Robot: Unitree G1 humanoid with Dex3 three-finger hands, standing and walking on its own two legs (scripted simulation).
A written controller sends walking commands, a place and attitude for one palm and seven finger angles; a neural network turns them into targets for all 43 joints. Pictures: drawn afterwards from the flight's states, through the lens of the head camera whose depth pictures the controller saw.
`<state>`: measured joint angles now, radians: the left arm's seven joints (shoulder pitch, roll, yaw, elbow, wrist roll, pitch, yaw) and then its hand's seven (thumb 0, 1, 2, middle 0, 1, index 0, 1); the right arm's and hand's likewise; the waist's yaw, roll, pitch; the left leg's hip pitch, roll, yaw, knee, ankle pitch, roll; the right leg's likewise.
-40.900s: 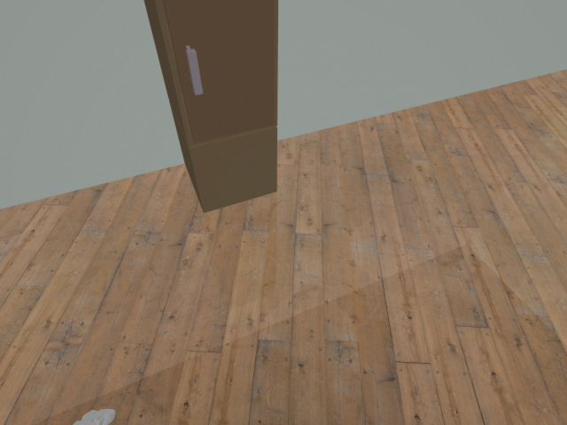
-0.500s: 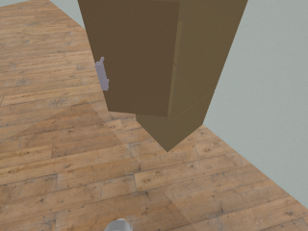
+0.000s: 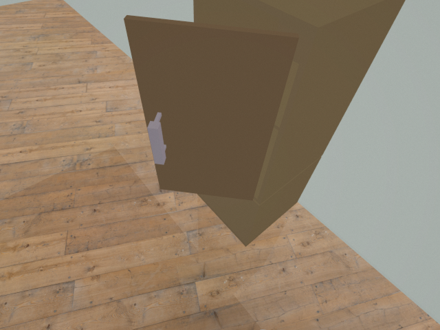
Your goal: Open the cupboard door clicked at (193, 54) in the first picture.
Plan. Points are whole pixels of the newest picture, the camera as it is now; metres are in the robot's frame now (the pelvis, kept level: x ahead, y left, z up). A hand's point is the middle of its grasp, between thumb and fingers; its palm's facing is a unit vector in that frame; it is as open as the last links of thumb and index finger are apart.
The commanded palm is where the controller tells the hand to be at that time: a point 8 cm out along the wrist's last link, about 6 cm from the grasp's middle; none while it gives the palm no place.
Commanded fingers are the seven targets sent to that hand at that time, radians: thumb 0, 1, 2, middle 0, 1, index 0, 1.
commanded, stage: come to a stop and stand still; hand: left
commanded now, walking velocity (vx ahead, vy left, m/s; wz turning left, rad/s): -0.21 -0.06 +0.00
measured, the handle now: (159, 138) +0.58 +0.20 -0.05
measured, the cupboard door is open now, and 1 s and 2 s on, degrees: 43 43 43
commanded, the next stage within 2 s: look again from close up in 1.46 s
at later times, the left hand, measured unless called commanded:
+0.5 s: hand out of the picture +0.04 +0.17 -0.18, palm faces +0.05 -0.98 -0.21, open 7.3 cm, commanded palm none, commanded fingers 0.00 0.90 0.90 -0.20 -0.30 -0.20 -0.30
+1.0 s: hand out of the picture -0.02 +0.20 -0.17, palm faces +0.00 -0.96 -0.26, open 7.4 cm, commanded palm none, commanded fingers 0.00 0.90 0.90 -0.20 -0.30 -0.20 -0.30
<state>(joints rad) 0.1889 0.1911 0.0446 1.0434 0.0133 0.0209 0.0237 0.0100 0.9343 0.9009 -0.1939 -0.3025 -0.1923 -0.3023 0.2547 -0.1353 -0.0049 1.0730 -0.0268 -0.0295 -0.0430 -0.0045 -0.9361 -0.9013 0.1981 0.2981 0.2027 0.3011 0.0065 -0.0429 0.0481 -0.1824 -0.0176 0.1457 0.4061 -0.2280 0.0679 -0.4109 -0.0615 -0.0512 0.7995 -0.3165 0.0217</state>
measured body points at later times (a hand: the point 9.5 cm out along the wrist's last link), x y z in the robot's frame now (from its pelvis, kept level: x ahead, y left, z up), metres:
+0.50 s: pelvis -0.01 -0.02 -0.01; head +0.03 -0.01 +0.44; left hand +0.04 +0.22 -0.17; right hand +0.06 -0.27 -0.15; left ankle -0.02 +0.10 -0.74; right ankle +0.00 -0.13 -0.74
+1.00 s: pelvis -0.05 +0.00 -0.01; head -0.07 -0.01 +0.44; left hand -0.02 +0.25 -0.15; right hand -0.01 -0.24 -0.16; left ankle -0.02 +0.10 -0.74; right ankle +0.00 -0.13 -0.74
